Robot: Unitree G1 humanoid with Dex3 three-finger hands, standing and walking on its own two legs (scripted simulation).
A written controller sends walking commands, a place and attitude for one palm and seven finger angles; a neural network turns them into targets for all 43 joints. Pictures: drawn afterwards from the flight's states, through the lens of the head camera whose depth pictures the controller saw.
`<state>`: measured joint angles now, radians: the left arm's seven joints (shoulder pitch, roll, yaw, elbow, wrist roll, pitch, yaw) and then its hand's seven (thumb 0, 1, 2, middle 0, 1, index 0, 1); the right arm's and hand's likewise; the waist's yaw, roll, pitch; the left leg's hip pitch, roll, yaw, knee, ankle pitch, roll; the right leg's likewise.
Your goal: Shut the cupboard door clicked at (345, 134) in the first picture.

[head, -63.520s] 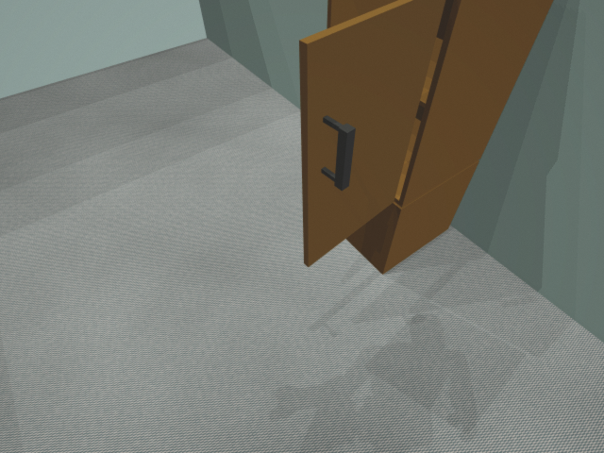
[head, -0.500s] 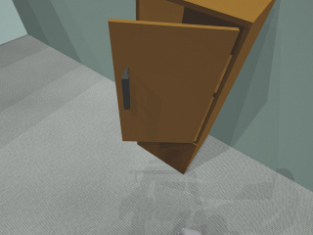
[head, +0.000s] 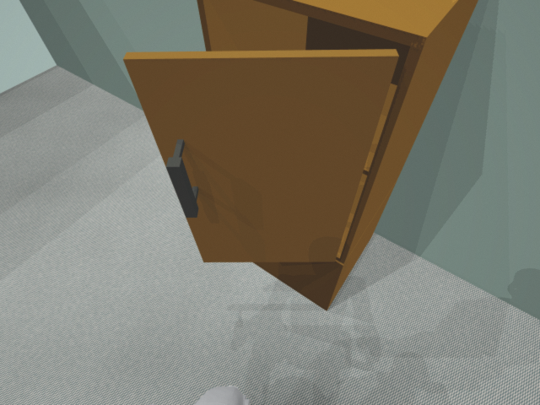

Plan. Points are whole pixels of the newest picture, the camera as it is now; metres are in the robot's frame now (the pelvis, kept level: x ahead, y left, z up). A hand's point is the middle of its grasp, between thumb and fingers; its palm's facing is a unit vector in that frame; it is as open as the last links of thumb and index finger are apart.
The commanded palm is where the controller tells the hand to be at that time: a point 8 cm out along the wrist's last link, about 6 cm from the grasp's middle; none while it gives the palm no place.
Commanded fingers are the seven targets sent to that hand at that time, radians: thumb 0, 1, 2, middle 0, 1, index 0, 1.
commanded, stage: come to a stop and stand still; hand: left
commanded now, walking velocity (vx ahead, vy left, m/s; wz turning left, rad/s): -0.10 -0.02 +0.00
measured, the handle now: (186, 180) +0.46 +0.18 +0.03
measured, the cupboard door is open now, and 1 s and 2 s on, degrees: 35 35 35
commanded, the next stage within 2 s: look again from close up in 1.56 s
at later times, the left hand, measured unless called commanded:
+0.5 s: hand out of the picture -0.01 +0.23 -0.18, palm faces +0.03 -0.98 -0.20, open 7.4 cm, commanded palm none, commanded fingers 0.00 0.90 0.90 -0.20 -0.30 -0.20 -0.30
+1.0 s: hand out of the picture -0.02 +0.15 -0.18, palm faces +0.04 -0.99 -0.15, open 7.3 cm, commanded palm none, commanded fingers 0.00 0.90 0.90 -0.20 -0.30 -0.20 -0.30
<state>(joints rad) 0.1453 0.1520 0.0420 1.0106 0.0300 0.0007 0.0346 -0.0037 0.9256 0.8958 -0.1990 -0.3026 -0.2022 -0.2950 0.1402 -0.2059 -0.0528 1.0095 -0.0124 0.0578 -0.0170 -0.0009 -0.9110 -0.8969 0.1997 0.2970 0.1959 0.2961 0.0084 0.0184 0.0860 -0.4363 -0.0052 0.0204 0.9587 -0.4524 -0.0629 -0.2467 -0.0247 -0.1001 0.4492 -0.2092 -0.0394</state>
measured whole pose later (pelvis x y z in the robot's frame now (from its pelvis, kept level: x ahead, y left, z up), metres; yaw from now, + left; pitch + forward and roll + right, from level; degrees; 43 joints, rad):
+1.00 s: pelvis -0.01 -0.01 +0.00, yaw +1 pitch -1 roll +0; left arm 0.28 0.13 0.01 1.13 0.01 0.00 0.03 0.01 0.92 0.90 -0.20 -0.30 -0.20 -0.29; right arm 0.29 -0.13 -0.01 1.16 -0.01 0.01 -0.04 0.00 -0.91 -0.90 0.20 0.30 0.20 0.30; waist -0.02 -0.02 0.05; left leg -0.22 0.06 0.00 0.43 -0.20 -0.05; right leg -0.06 0.03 -0.01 0.39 -0.32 -0.03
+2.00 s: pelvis -0.04 +0.04 -0.01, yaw +0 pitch -3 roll -1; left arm 0.29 0.18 -0.01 1.02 0.02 0.00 0.04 0.00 0.91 0.90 -0.20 -0.30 -0.20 -0.29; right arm 0.25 -0.17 -0.01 1.01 -0.02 0.00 -0.01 0.00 -0.92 -0.90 0.20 0.30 0.20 0.30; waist 0.00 0.00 0.01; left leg -0.29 0.01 0.04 0.57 -0.24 0.03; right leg -0.14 -0.04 0.02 0.54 -0.35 0.04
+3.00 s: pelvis +0.02 +0.00 -0.01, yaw +3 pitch +1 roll -1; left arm 0.35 0.12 0.02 1.04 0.04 -0.05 0.04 0.00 0.91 0.90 -0.19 -0.30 -0.20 -0.29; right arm 0.29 -0.13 -0.04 1.08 -0.03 0.01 -0.02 0.01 -0.93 -0.90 0.20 0.30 0.20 0.30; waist 0.01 -0.03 0.00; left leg -0.44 0.03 0.09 0.84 -0.39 0.02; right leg -0.16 0.00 -0.14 0.48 -0.33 -0.04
